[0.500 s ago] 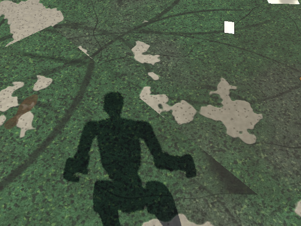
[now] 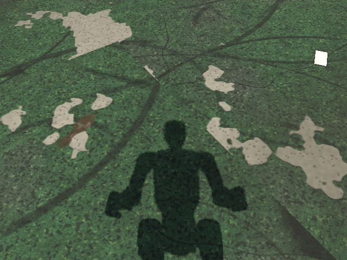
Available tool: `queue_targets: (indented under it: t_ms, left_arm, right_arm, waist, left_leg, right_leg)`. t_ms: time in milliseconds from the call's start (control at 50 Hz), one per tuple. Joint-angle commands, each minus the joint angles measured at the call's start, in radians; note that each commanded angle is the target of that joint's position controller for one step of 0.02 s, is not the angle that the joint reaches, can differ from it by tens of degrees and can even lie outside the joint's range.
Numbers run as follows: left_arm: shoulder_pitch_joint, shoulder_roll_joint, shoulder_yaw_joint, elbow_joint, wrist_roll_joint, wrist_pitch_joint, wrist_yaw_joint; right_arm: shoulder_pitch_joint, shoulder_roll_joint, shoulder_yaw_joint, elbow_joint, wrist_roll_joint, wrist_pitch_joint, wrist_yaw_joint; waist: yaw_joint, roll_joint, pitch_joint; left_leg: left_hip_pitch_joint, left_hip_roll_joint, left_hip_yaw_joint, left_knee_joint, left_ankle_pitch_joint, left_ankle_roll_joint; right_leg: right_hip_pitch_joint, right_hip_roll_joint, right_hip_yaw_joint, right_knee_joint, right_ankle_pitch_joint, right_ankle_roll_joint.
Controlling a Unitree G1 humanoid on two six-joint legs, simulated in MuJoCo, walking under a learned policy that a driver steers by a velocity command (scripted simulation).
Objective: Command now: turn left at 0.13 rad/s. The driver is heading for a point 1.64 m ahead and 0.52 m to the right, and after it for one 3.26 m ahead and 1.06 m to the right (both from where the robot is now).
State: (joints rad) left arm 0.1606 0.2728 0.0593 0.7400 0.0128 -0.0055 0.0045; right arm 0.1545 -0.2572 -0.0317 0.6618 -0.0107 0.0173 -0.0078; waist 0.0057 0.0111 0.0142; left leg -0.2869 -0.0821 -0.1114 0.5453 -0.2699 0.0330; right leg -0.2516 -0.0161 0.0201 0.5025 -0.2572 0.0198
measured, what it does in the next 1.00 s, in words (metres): stands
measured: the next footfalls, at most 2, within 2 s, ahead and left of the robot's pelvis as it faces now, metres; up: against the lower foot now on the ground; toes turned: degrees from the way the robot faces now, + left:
left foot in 1.32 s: +0.13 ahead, +0.12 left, +0.00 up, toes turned +1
right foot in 1.82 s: +0.50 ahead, -0.11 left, +0.00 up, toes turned -2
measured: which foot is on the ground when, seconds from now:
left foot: down 0.00-1.00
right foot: down 0.00-1.00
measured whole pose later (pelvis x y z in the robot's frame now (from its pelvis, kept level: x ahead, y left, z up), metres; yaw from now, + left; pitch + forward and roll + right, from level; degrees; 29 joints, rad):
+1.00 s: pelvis +0.01 -0.04 +0.00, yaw +0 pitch -2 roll +0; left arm 0.21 0.23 0.01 0.87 0.01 -0.03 0.00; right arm 0.24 -0.22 -0.06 0.88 -0.01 0.02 -0.05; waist 0.00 0.00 0.04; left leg -0.20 -0.02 -0.14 0.49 -0.27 -0.04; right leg -0.18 0.04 -0.01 0.50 -0.29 -0.04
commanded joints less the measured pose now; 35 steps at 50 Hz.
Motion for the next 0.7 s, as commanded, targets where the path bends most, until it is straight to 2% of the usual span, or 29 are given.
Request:
queue_targets:
  t_ms: [20,40,60,100,180,280,460,700]
  left_arm:
    - [-0.057,0.113,0.019,-0.075,0.006,-0.021,-0.006]
    - [-0.066,0.093,0.013,-0.077,0.006,-0.024,-0.008]
    - [-0.062,0.105,0.014,-0.077,0.006,-0.028,-0.008]
    - [-0.034,0.107,0.011,-0.072,0.004,-0.04,-0.005]
    - [-0.014,0.091,0.002,-0.074,0.001,-0.036,0.001]
    - [-0.013,0.082,-0.005,-0.078,0.0,-0.031,0.001]
    - [-0.005,0.066,-0.013,-0.058,-0.002,-0.034,-0.005]
    - [0.021,0.063,-0.018,-0.004,-0.004,-0.039,-0.003]
  right_arm:
    - [0.072,-0.111,-0.029,-0.038,-0.021,-0.025,-0.001]
    - [0.032,-0.128,-0.037,-0.038,-0.016,-0.022,-0.002]
    - [0.008,-0.125,-0.039,-0.038,-0.011,-0.015,-0.005]
    - [0.003,-0.116,-0.04,-0.043,-0.006,-0.004,-0.005]
    - [0.021,-0.094,-0.039,-0.025,-0.003,-0.008,-0.004]
    - [0.038,-0.088,-0.042,-0.007,-0.002,-0.011,-0.009]
    - [0.059,-0.087,-0.045,0.018,0.0,-0.01,-0.024]
    - [0.072,-0.074,-0.046,0.07,0.001,-0.006,-0.038]
  waist:
    - [-0.059,-0.17,-0.108]
    - [-0.038,-0.153,-0.08]
    - [-0.025,-0.129,-0.068]
    - [-0.014,-0.101,-0.052]
    - [-0.003,-0.047,-0.046]
    - [0.0,-0.003,-0.042]
    - [-0.005,-0.005,-0.034]
    - [-0.006,-0.014,-0.016]
  left_leg:
    - [0.058,0.074,-0.037,-0.06,0.004,-0.02]
    - [0.056,0.071,-0.036,-0.059,0.038,-0.024]
    - [0.054,0.073,-0.038,-0.054,0.082,-0.015]
    - [0.053,0.083,-0.058,-0.059,0.144,0.0]
    - [0.048,0.087,-0.065,-0.064,0.169,0.003]
    - [0.054,0.092,-0.07,-0.068,0.188,-0.008]
    - [0.086,0.098,-0.072,-0.066,0.211,-0.019]
    - [0.11,0.097,-0.062,-0.073,0.213,-0.035]
  right_leg:
    - [0.059,-0.177,0.17,-0.113,0.267,-0.141]
    - [0.047,-0.137,0.138,-0.112,0.168,-0.111]
    - [0.04,-0.107,0.111,-0.101,0.129,-0.082]
    - [0.03,-0.089,0.09,-0.088,0.113,-0.061]
    - [0.04,-0.07,0.07,-0.062,0.111,-0.058]
    - [0.044,-0.055,0.062,-0.049,0.112,-0.06]
    - [0.029,-0.04,0.054,-0.056,0.109,-0.059]
    - [0.013,-0.036,0.06,-0.086,0.082,-0.065]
